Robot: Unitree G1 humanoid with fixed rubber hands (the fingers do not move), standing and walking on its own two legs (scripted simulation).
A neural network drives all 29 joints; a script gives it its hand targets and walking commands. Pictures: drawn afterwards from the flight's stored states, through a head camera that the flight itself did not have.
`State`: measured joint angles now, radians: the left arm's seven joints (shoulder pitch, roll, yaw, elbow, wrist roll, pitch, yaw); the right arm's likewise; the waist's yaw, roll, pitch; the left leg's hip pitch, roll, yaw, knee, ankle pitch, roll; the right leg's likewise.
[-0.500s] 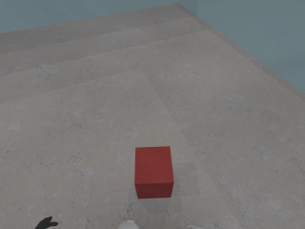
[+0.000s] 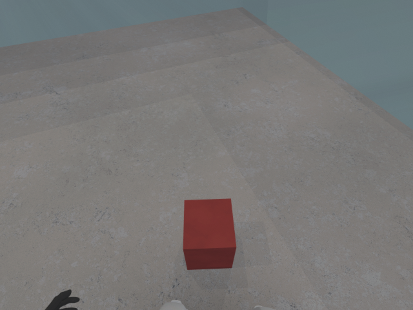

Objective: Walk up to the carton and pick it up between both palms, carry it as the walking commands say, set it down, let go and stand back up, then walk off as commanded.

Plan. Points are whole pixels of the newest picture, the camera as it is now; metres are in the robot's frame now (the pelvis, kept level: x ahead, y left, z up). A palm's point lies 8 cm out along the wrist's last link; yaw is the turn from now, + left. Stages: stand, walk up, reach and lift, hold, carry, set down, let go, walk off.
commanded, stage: walk up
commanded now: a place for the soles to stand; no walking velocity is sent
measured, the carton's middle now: (208, 235) +0.53 +0.03 -0.59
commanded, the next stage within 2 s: none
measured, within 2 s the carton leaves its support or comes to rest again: neither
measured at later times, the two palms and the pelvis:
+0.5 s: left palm out of the picture +0.11 +0.32 -0.08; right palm out of the picture +0.08 -0.34 -0.06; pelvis +0.00 +0.00 +0.00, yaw +0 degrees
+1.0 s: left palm out of the picture +0.12 +0.33 -0.08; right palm out of the picture +0.08 -0.34 -0.06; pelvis +0.00 +0.00 +0.00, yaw +0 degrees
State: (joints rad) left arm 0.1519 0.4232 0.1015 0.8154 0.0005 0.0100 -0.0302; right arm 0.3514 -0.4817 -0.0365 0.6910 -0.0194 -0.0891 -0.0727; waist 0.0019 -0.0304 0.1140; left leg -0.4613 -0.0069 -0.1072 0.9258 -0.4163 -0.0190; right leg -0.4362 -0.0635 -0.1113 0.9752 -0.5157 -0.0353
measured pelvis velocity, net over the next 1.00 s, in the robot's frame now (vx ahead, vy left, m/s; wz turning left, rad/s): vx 0.00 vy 0.00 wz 0.01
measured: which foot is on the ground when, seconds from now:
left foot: down 0.00-1.00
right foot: down 0.00-1.00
